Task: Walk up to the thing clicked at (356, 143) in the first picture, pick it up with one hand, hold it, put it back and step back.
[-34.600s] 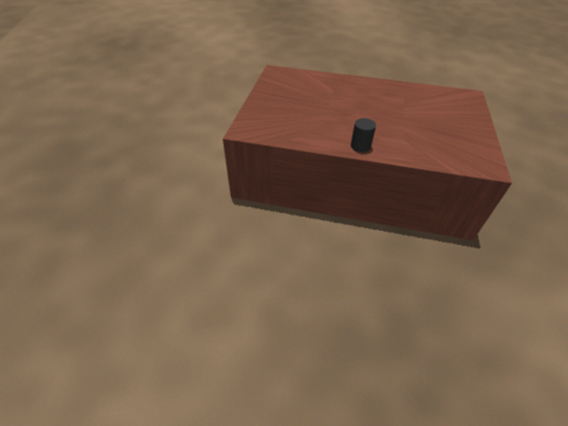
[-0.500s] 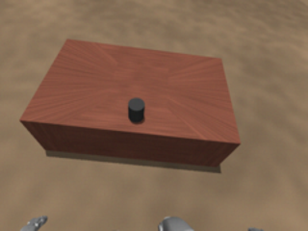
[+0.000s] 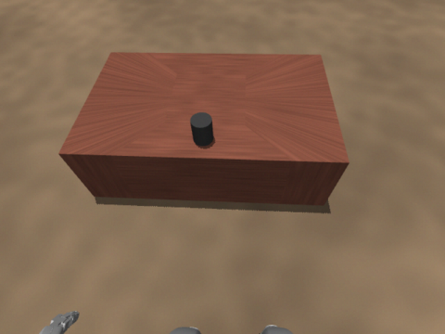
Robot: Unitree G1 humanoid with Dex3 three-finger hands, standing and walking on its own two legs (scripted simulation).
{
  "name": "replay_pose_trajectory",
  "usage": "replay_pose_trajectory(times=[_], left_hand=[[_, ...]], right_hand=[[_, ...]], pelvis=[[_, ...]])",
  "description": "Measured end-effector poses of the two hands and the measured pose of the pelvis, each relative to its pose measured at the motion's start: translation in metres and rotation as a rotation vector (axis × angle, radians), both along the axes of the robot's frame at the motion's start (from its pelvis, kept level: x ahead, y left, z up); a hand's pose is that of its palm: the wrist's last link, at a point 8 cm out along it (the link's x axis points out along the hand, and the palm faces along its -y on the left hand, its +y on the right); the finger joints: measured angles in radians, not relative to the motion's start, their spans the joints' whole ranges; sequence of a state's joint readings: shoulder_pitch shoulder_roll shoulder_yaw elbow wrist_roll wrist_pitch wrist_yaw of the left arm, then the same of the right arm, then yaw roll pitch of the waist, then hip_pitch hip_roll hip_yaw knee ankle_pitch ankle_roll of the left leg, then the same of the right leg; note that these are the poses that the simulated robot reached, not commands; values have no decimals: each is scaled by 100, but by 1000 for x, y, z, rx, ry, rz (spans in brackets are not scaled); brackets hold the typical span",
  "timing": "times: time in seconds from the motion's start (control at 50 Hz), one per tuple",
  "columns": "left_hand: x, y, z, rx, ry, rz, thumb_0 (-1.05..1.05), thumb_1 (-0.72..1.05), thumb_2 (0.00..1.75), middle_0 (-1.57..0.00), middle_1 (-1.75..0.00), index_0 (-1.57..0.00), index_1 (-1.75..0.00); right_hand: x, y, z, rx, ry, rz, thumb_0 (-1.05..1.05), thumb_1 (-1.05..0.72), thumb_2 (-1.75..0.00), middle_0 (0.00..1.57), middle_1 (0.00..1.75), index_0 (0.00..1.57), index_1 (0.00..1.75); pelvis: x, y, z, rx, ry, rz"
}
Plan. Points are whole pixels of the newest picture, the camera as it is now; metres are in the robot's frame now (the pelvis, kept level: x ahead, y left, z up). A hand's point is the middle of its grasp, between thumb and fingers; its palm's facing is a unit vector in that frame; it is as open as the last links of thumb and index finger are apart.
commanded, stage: step back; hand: left
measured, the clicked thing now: (202, 129) +0.88 +0.11 -0.35
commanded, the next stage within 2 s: stand in 1.68 s
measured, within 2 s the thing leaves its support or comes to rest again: neither
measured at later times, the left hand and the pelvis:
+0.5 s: hand out of the picture -0.11 +0.23 -0.15, palm faces -0.06 -0.92 -0.39, open 7.4 cm; pelvis -0.19 -0.04 -0.01, yaw -2 degrees
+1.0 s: hand out of the picture -0.24 +0.24 -0.14, palm faces +0.05 -0.93 -0.36, open 7.4 cm; pelvis -0.28 -0.04 +0.01, yaw +2 degrees
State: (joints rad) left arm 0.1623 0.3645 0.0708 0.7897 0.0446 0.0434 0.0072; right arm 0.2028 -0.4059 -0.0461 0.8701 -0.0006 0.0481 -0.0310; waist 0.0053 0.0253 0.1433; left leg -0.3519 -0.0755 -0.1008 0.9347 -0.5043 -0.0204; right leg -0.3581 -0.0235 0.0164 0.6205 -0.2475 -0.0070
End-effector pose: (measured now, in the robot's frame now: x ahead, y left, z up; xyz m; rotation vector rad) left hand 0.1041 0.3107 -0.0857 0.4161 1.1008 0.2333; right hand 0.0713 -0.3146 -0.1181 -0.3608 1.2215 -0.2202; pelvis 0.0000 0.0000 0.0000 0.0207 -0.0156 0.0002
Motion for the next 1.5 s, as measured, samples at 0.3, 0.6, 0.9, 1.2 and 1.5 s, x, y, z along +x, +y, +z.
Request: replay_pose_trajectory(times=[0.3,0.6,0.9,1.2,1.5], left_hand=[[-106,-8,-28,-97,35,29,1,90,90,-20,-30,-20,-30],[-266,-40,-7,-14,133,56,1,90,90,-20,-30,-21,-30],[-336,-19,-17,-60,46,122,1,90,90,-20,-30,-20,-30],[-374,-43,-16,-67,99,164,1,90,90,-20,-30,-21,-30],[-313,7,-30,-74,103,143,1,90,90,-20,-30,-20,-30]], right_hand=[[-81,5,31,-53,-56,48,1,-90,-90,21,30,20,31],[-173,-37,9,16,-104,18,1,-90,-90,21,30,20,30],[-284,-10,9,32,7,53,1,-90,-90,21,30,20,30],[-246,-32,11,25,-39,84,1,-90,-90,21,30,20,30],[-209,26,12,31,-65,94,1,-90,-90,21,30,20,30]], pelvis=[[-103,-5,4,-39,-7,-9],[-212,-41,3,19,-10,-37],[-273,-30,3,-11,-43,54],[-268,-41,5,-33,-33,47],[-243,-3,1,-26,-22,44]])
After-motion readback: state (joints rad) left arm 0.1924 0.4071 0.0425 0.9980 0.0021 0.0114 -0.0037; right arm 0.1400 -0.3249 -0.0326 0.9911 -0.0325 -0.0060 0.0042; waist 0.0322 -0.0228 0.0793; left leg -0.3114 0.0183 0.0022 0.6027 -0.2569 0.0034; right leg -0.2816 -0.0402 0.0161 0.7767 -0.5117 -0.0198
